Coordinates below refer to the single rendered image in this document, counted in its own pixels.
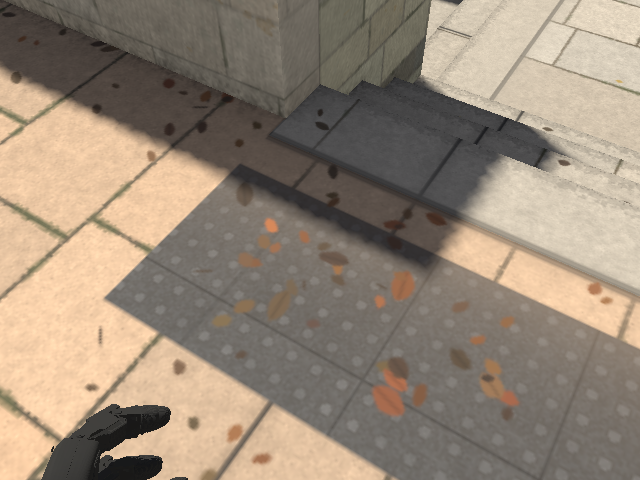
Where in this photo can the stairs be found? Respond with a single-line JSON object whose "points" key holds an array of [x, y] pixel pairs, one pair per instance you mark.
{"points": [[451, 25], [584, 159]]}

